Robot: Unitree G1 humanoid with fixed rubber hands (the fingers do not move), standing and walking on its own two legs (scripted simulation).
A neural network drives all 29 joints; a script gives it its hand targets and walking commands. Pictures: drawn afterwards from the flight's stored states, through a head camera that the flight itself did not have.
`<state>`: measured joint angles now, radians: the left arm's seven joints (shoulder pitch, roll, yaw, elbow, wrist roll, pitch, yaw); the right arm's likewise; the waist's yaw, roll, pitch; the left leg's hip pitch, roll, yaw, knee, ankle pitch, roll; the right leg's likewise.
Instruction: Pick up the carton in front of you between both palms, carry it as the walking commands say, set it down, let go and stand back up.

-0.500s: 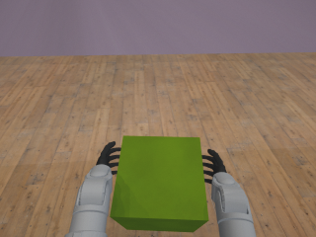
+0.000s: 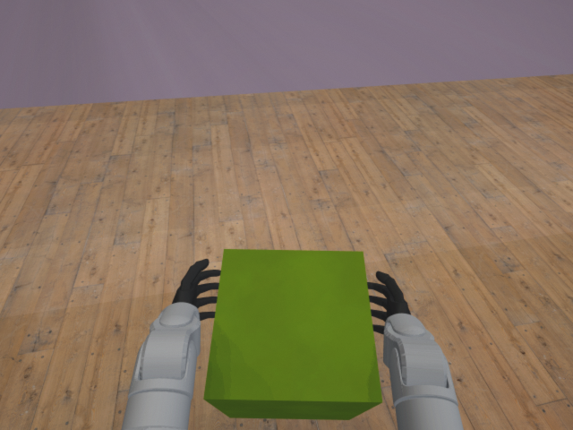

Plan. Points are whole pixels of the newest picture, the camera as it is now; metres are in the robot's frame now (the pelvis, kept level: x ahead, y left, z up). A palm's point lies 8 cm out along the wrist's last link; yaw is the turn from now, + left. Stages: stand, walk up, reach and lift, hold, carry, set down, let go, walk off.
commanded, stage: hold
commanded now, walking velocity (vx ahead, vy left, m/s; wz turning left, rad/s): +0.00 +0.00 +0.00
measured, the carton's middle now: (291, 341) +0.29 +0.00 -0.06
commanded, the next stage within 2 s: set down in 0.42 s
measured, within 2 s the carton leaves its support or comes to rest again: neither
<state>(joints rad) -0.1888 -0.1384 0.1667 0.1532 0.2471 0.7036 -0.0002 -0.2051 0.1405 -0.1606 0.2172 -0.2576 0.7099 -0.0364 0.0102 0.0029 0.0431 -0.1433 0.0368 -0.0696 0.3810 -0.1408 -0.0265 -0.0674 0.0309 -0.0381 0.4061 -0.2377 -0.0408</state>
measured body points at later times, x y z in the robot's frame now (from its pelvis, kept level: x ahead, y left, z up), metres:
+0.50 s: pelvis +0.00 +0.06 +0.00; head -0.05 +0.07 +0.45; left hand +0.32 +0.18 +0.04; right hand +0.28 -0.12 +0.03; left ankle +0.05 +0.16 -0.74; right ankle +0.00 -0.09 -0.74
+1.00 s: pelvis -0.03 +0.03 -0.05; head +0.14 +0.03 +0.37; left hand +0.34 +0.18 -0.12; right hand +0.34 -0.12 -0.14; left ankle +0.05 +0.16 -0.74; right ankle +0.00 -0.09 -0.74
